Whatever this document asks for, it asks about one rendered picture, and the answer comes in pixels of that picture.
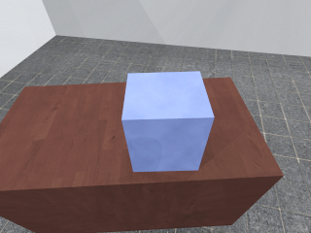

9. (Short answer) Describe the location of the pedestal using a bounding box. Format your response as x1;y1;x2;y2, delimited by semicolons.
0;77;284;233

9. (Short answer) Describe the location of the carton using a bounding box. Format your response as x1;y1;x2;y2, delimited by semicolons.
121;71;215;172

